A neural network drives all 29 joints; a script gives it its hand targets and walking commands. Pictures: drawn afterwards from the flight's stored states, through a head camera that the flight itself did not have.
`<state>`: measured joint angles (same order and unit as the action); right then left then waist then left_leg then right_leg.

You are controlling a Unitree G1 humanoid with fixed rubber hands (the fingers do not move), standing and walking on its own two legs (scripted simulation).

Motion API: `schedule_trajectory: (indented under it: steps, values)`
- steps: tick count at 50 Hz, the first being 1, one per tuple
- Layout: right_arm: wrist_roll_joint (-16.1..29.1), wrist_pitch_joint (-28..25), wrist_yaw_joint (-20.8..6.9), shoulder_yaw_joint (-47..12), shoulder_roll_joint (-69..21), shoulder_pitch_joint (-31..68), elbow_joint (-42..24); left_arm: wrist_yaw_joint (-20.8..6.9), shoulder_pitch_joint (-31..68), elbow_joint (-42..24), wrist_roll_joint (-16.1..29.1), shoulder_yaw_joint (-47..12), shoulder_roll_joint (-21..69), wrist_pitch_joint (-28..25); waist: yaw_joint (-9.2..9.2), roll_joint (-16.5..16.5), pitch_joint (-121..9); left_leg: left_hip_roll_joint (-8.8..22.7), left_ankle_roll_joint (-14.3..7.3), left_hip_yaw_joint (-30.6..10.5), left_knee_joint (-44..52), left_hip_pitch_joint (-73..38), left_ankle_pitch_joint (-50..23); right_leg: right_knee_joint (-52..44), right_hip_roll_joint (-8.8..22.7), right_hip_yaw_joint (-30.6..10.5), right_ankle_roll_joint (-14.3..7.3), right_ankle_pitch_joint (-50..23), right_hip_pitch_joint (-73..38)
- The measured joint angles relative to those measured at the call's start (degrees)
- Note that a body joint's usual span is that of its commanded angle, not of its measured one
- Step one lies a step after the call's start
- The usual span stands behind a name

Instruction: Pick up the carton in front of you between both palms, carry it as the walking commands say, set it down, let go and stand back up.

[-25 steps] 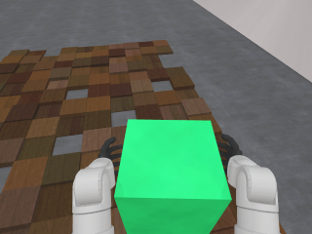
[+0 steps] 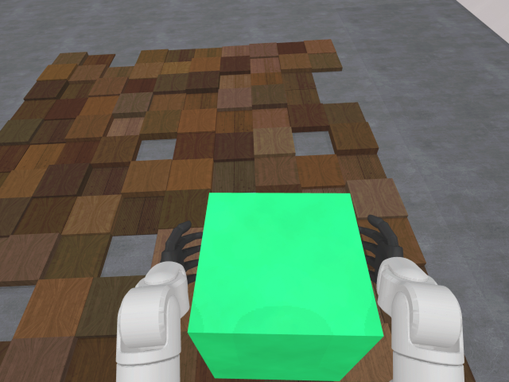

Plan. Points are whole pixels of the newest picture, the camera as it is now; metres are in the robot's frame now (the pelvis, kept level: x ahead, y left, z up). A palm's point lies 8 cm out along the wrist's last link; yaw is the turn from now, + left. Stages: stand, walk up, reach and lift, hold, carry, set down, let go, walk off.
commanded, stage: carry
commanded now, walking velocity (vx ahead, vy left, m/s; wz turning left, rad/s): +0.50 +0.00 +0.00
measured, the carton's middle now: (277, 292) +0.26 +0.01 -0.01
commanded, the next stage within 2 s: none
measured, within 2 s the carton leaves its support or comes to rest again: neither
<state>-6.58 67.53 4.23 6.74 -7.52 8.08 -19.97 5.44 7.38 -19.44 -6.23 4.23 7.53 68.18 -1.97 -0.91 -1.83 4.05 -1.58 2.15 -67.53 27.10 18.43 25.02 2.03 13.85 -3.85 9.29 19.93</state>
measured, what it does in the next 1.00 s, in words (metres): walks ahead: left foot, then right foot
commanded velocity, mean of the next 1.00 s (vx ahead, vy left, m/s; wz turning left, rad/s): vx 0.50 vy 0.00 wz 0.00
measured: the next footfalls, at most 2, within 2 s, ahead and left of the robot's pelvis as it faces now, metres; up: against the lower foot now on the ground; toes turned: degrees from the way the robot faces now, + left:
left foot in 0.24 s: +0.35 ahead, +0.15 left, +0.01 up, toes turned +10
right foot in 0.70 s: +0.63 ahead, -0.08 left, -0.02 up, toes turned -9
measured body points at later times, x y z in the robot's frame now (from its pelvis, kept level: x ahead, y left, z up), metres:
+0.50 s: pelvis +0.33 +0.05 +0.01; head +0.37 +0.06 +0.46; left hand +0.70 +0.17 +0.11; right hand +0.67 -0.13 +0.12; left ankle +0.32 +0.14 -0.73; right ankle +0.35 -0.09 -0.67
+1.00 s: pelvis +0.69 -0.02 -0.01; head +0.77 -0.04 +0.43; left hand +1.02 +0.13 +0.07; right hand +1.02 -0.17 +0.07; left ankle +0.79 +0.11 -0.70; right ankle +0.59 -0.07 -0.75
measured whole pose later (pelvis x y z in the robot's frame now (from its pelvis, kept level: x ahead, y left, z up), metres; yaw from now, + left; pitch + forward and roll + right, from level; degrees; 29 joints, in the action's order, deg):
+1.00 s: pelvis +0.69 -0.02 -0.01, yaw -2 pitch +7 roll +2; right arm -5.9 68.0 6.3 12.4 -10.9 21.5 -22.4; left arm 6.0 19.7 -22.6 -4.5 13.4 10.4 68.3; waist -1.7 -0.3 3.1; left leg 2.1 -0.4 4.8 -46.4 39.1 11.9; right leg 22.2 -0.7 6.8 -5.0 17.6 9.8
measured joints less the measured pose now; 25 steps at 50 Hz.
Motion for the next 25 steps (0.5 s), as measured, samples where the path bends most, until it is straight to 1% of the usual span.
schedule_trajectory:
  steps: [2,5,7,9,11,12,13,14,15,17,18,20,22,25]
  values:
    - [-0.03,-0.36,-0.01,-0.66,0.01,-0.32,-0.49,0.0,-0.61,-1.05,0.17,0.12,-0.06,-0.15,0.15,0.4,-0.74,0.88,0.59,1.0,7.28,3.55,-1.13,-3.25,0.33,-0.75,0.62,0.61,-3.74]
    - [-0.2,-0.4,0.0,-1.06,0.0,-0.24,-1.42,0.0,-0.43,-2.06,0.45,0.39,-0.08,-0.05,0.66,0.65,-2.31,2.08,1.77,2.64,21.06,5.65,-4.35,-6.89,0.76,-1.6,1.88,2.24,-9.1]
    - [-0.24,-0.1,0.02,-0.67,-0.06,0.46,-1.9,0.01,0.62,-2.19,0.5,0.62,0.0,0.26,1.11,0.71,-3.25,2.29,2.14,3.97,28.88,5.62,-7.09,-8.0,1.08,-1.89,2.92,4.16,-12.47]
    - [-0.11,0.37,0.09,0.23,-0.17,1.79,-1.86,0.01,2.33,-1.76,0.39,1.07,0.16,0.73,1.34,0.86,-4.13,2.01,2.18,5.73,33.84,4.88,-9.71,-8.03,1.49,-2.18,4.14,6.79,-15.63]
    - [0.08,0.86,0.13,1.06,0.18,4.14,-0.74,0.02,4.81,-0.74,0.04,1.73,0.15,1.41,1.34,1.11,-4.84,1.41,1.85,7.83,37.11,3.04,-11.13,-6.14,2.04,-2.73,5.44,10.47,-18.2]
    - [0.23,1.05,0.16,1.32,0.56,5.88,0.47,0.04,6.45,0.07,-0.1,2.0,-0.32,1.84,1.41,1.43,-5.04,0.86,1.03,8.68,37.87,1.73,-11.97,-3.71,2.62,-3.17,6.13,13.06,-18.93]
    - [0.4,0.85,0.37,1.41,0.74,7.87,2.52,0.04,8.31,1.33,0.06,2.32,-1.51,2.32,1.83,2.86,-5.05,0.07,-0.32,9.51,36.04,1.24,-13.48,0.37,4.18,-3.79,6.32,15.94,-18.67]
    - [0.42,0.71,0.85,1.21,1.0,10.26,5.19,0.1,10.18,3.04,0.55,2.72,-2.94,2.78,2.38,3.84,-4.91,-0.41,-1.28,10.24,33.27,1.31,-11.57,7.57,5.57,-4.79,5.81,16.22,-16.26]
    - [0.5,0.8,1.24,1.13,1.34,12.7,7.98,0.1,12.06,5.13,1.22,3.13,-4.42,3.17,3.12,3.79,-4.58,-0.41,-1.84,10.39,31.48,1.24,-8.94,16.77,5.35,-6.91,5.28,17.11,-12.33]
    - [0.91,1.34,2.21,1.07,2.3,16.44,12.38,0.16,16.05,9.75,2.46,3.78,-6.48,3.87,4.03,3.2,-3.37,-0.28,-2.11,10.2,31.48,-0.02,-5.8,33.39,3.16,-10.43,3.54,18.2,-3.37]
    - [1.24,1.57,2.48,1.18,2.86,17.65,13.93,0.18,17.81,11.82,2.72,4.11,-6.89,4.08,4.3,3.06,-2.74,-0.31,-1.71,10.1,32.59,-1.09,-5.68,37.88,2.4,-11.15,2.72,16.88,0.53]
    - [2.01,1.8,2.8,1.68,3.85,19.37,16.01,0.36,20.61,14.9,2.82,4.66,-7.03,4.25,4.65,3.08,-1.54,-0.67,-1.52,9.99,35.52,-3.75,-5.38,39.4,1.99,-11.54,1.92,13.03,6.62]
    - [2.67,1.74,3.22,2.29,4.51,21.32,17.31,0.94,22.94,16.58,2.61,4.92,-6.91,4.08,4.91,3.0,-0.35,-0.97,-1.35,9.88,38.28,-6.51,-4.95,37.19,2.14,-11.54,1.89,8.95,11.37]
    - [3.51,1.09,3.39,3.51,5.39,24.89,18.77,1.12,26.18,17.65,2.34,5.72,-7.03,3.41,5.05,2.77,0.98,-1.34,-0.85,9.79,40.65,-10.15,-3.25,31.77,2.69,-11.62,2.34,4.12,16.69]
